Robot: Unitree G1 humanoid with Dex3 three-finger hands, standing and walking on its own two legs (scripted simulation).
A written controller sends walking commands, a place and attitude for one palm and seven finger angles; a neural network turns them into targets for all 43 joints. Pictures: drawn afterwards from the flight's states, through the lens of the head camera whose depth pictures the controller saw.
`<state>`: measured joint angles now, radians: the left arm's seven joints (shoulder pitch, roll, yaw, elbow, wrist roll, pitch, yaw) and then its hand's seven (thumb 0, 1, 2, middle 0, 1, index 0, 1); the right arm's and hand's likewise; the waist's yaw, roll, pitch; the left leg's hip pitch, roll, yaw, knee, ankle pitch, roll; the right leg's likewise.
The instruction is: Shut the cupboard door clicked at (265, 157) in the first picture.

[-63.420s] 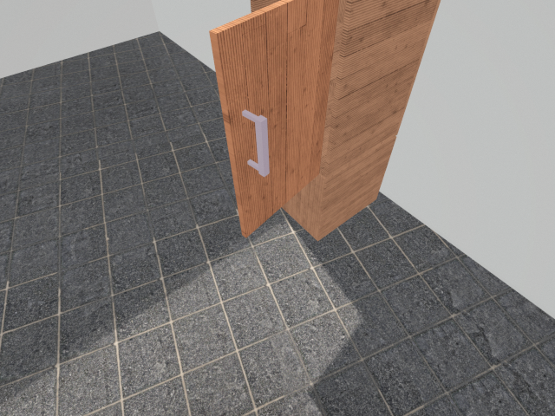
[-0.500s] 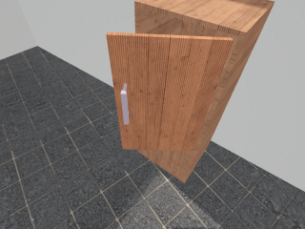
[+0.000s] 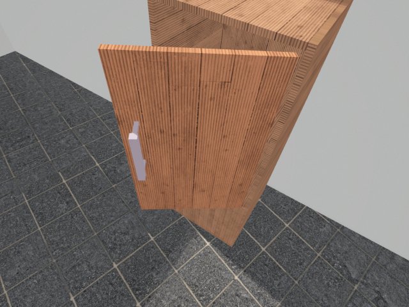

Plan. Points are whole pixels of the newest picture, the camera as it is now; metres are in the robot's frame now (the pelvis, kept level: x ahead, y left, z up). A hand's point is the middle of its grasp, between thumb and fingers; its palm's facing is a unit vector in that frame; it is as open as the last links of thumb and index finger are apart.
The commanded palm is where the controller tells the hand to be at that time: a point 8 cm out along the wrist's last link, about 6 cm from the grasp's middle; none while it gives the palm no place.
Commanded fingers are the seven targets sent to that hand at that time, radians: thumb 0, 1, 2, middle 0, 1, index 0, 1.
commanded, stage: come to a stop and stand still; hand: left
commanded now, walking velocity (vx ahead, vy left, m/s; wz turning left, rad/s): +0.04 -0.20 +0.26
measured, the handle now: (139, 152) +0.45 +0.18 +0.00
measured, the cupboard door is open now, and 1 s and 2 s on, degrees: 36 36 36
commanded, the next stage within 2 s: look again from close up in 1.28 s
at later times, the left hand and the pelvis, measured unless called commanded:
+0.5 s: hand out of the picture +0.03 +0.15 -0.19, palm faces +0.14 -0.98 -0.16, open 7.3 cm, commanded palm none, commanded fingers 0.00 0.90 0.90 -0.20 -0.30 -0.20 -0.30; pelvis +0.02 -0.03 +0.00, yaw +4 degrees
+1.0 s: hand out of the picture -0.05 +0.13 -0.18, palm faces +0.10 -0.99 -0.13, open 7.4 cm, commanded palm none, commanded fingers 0.00 0.90 0.90 -0.20 -0.30 -0.20 -0.30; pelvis -0.02 -0.02 +0.01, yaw +4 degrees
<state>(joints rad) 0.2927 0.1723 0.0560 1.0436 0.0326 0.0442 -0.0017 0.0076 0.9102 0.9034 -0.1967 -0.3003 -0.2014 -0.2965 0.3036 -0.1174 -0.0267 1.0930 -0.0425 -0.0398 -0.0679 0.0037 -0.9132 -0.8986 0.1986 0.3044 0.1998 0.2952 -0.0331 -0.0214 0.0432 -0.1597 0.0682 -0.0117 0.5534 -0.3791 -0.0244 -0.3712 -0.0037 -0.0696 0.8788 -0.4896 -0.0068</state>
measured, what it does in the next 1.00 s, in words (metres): steps on the spot: right foot, then left foot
